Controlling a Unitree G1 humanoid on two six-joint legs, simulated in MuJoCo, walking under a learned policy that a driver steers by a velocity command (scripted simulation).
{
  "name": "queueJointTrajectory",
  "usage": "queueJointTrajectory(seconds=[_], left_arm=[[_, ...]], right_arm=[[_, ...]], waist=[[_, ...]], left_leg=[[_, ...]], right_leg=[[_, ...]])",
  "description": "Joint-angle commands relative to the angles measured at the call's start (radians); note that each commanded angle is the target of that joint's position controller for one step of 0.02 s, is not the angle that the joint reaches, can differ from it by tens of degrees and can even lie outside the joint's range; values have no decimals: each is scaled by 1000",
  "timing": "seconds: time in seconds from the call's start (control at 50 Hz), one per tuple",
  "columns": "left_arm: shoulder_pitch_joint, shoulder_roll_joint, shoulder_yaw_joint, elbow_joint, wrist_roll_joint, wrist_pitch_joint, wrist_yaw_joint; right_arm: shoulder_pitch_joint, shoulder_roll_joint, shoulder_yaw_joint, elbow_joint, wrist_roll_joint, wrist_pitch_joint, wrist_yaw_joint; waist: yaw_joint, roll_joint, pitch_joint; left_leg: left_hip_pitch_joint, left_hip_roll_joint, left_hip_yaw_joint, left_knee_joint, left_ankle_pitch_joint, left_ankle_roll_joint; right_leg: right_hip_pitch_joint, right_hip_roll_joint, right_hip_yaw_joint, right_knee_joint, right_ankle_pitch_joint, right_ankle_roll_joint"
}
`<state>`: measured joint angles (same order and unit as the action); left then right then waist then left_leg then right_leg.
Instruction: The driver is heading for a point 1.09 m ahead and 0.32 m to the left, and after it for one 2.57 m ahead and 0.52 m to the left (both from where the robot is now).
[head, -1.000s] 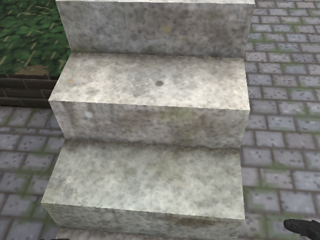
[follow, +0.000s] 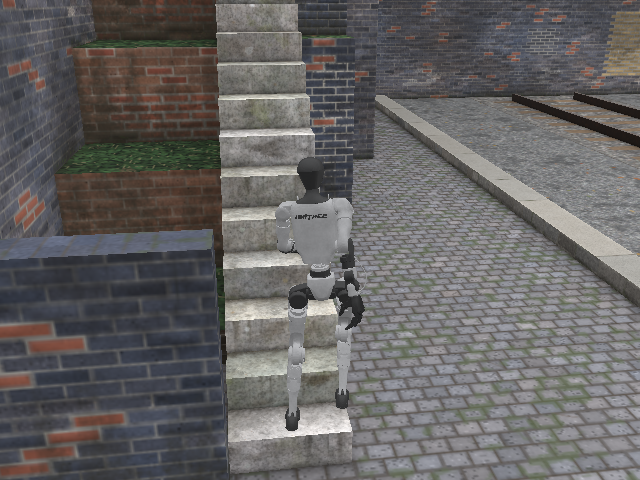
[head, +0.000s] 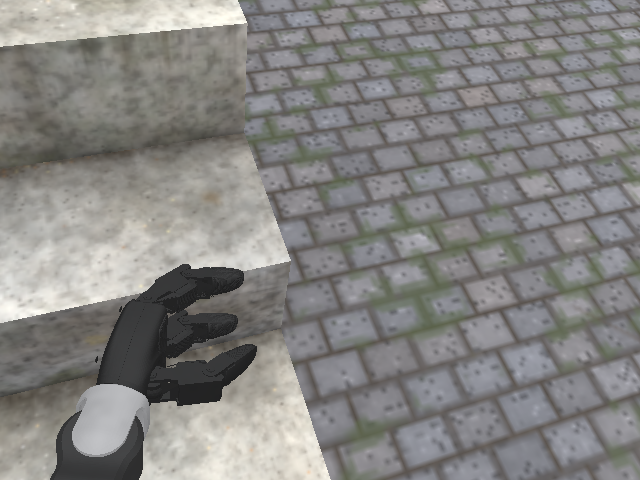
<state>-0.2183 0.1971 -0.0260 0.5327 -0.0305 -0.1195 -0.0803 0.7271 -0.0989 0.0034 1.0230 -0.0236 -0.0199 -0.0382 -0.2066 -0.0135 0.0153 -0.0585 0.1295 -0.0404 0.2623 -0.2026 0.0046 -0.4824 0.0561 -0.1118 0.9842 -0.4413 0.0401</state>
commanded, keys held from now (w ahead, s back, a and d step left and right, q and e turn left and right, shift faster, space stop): w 0.06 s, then w+q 0.86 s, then w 0.08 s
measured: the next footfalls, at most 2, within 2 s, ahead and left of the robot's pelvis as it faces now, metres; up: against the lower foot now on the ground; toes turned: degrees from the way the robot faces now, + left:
right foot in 0.04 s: -0.06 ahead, -0.12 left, +0.00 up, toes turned -11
left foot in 0.34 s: +0.17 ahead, +0.08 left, +0.20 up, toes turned +19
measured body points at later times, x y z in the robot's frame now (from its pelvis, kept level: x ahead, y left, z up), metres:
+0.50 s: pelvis +0.10 -0.06 +0.08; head +0.10 -0.08 +0.53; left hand +0.12 +0.27 +0.01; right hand +0.35 -0.20 -0.01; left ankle +0.13 +0.06 -0.57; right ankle +0.08 -0.21 -0.52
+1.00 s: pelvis +0.03 -0.25 -0.22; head +0.03 -0.33 +0.23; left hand -0.13 -0.11 -0.34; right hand +0.28 -0.22 -0.32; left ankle -0.03 -0.12 -0.40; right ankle +0.16 -0.25 -0.96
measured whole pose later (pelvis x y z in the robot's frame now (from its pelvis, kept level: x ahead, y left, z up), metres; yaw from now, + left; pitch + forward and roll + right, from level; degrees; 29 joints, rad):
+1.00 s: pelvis +0.03 -0.25 -0.22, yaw +34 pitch -7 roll +6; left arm 0.48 0.07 -0.08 0.86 0.05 0.11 0.13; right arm 0.07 -0.05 0.03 0.70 0.05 0.12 -0.10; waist 0.16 0.06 0.02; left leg -1.21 -0.04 0.00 2.87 -0.62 -0.17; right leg -0.25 -0.11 -0.06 0.47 -0.11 -0.04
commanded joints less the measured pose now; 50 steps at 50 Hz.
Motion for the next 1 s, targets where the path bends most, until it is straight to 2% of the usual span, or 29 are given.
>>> queueJointTrajectory(seconds=[0.02,0.06,0.08,0.1,0.14,0.16,0.2,0.22,0.28,0.3,0.32,0.36,0.4,0.42,0.46,0.56,0.66,0.68,0.74,0.78,0.8,0.82,0.84,0.86,0.88,0.9,0.92,0.94,1.0], left_arm=[[441,110,91,70,8,10,35],[454,125,65,209,39,118,62],[415,155,69,214,73,139,57],[389,139,64,240,79,142,50],[359,145,82,254,16,138,38],[643,126,88,335,50,141,49],[513,307,131,324,15,86,82],[368,297,128,261,21,64,94],[108,357,155,146,16,69,67],[355,248,143,148,-38,32,31],[432,262,124,222,-41,33,-4],[437,258,120,215,-85,28,-36],[381,120,72,144,-56,78,-21],[460,148,84,187,-42,101,-6],[555,112,70,185,-17,99,-2],[744,97,63,209,-3,104,60],[754,74,40,246,31,134,72],[1058,17,24,345,3,117,77],[893,60,-4,427,24,87,67],[850,121,-27,436,61,71,37],[699,101,-47,433,68,86,28],[753,288,20,473,50,113,35],[811,219,19,502,9,142,59],[896,159,22,499,38,167,95],[773,345,65,432,121,177,147],[762,333,58,377,145,174,195],[759,264,31,337,141,193,216],[685,265,32,303,89,213,229],[668,146,-4,217,62,244,243]], right_arm=[[-313,-321,-77,-176,22,-12,-4],[-247,-165,-58,-202,68,-46,23],[-216,-160,-55,-239,112,-60,32],[-320,-150,-32,-331,146,-64,36],[-399,-33,49,-421,113,-54,68],[-667,58,107,-469,57,-86,83],[-483,-45,103,-475,52,-67,105],[-445,-67,100,-481,35,-45,128],[-265,-184,39,-419,-48,-18,75],[-324,-227,29,-365,-42,-56,84],[-311,-252,-16,-375,0,-55,73],[-354,-172,-5,-390,8,-29,76],[-524,-123,9,-346,12,-17,71],[-660,-85,9,-375,10,-25,61],[-650,-122,-10,-348,21,-35,50],[-859,-154,-20,-399,24,-43,40],[-946,-63,9,-490,56,-16,16],[-1142,-3,31,-543,55,-35,16],[-910,132,42,-544,99,-7,11],[-1065,216,57,-614,123,-4,20],[-987,246,49,-587,130,18,32],[-696,280,84,-535,123,21,60],[-716,179,59,-489,130,8,56],[-915,87,36,-508,130,-22,41],[-990,105,52,-574,156,12,9],[-1225,20,34,-650,139,41,-32],[-1144,-37,-3,-594,117,84,-60],[-1028,-29,-4,-554,78,116,-77],[-865,-41,-12,-480,54,122,-86]], waist=[[364,250,-233],[251,-240,-50],[217,-314,-220],[213,-297,-219],[159,-89,-229],[355,40,-223],[171,-44,-418],[98,-59,-423],[-68,-62,-344],[97,264,-358],[73,381,-582],[95,60,-603],[180,45,-204],[221,46,-53],[278,17,31],[416,196,19],[350,126,-21],[526,152,-96],[277,-176,-117],[279,-174,-113],[146,-177,7],[58,-651,139],[113,-581,231],[239,-383,210],[222,-454,103],[334,-283,141],[342,-175,28],[311,-249,37],[292,-232,20]], left_leg=[[-142,-12,-99,720,1331,66],[-1124,-279,40,1891,-713,-44],[-1514,-254,47,2260,-915,-41],[-1829,-206,76,2412,-952,-37],[-1812,-121,105,2201,-812,32],[-1810,-155,272,2094,-869,28],[-1517,6,40,1727,-773,82],[-1265,11,3,1492,-713,98],[-111,-278,276,1030,-356,73],[448,-137,-103,835,-238,235],[418,18,-362,555,-73,322],[250,94,-375,507,-172,357],[-383,18,-263,461,-581,251],[-546,27,-240,503,-610,231],[-703,-25,-135,521,-686,201],[-918,-18,3,620,-714,96],[-940,-48,39,1110,-687,-20],[-709,8,31,1335,-521,-63],[-751,-126,116,1999,-668,-130],[-863,-162,134,2622,-782,-181],[-1090,-196,100,2870,-756,-194],[-1206,-154,278,3006,-764,-227],[-1311,-116,206,3018,-735,-200],[-1357,-113,73,2895,-745,-151],[-1257,-58,126,2823,-543,-168],[-1351,-75,19,2785,-517,-167],[-1320,-116,-16,2781,-413,-161],[-1298,-133,24,2705,-409,-165],[-1142,-242,73,2631,-337,-187]], right_leg=[[725,-60,36,-851,867,-80],[1085,-351,135,-860,1570,-124],[1400,-496,132,-347,2047,-207],[1519,-509,106,-342,1882,-238],[1366,-416,16,-417,1321,-160],[1461,-376,71,-329,1835,-153],[1348,-452,152,-361,1398,-187],[1123,-416,111,-405,1324,-176],[267,-371,42,-462,1993,-241],[-323,-189,125,105,1284,-133],[-146,-75,190,310,309,-95],[-178,-85,244,593,3,-133],[-108,-84,98,411,-284,-89],[-99,-64,84,525,-138,-70],[-51,-29,14,420,-83,-58],[207,-59,30,57,307,-86],[349,-148,20,-419,931,-163],[265,-295,111,-646,1188,-198],[344,-373,145,-908,1426,-153],[235,-356,141,-667,1580,-80],[166,-249,127,-449,1570,79],[51,-251,344,-651,1257,56],[78,-213,252,-549,1504,52],[170,-241,218,-445,1681,0],[66,-426,520,-709,1246,-121],[143,-521,656,-804,936,-174],[265,-457,528,-825,434,-102],[253,-384,448,-869,27,-50],[184,-283,277,-868,-47,-61]])
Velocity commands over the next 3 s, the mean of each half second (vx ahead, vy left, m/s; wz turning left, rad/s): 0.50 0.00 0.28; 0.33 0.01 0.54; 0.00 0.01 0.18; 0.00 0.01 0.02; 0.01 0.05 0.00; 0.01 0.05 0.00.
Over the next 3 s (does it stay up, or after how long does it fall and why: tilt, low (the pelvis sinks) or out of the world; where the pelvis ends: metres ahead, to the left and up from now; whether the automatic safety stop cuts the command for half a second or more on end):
stays up -0.68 -0.60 -0.23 its command is cut before an obstacle after 0.8 s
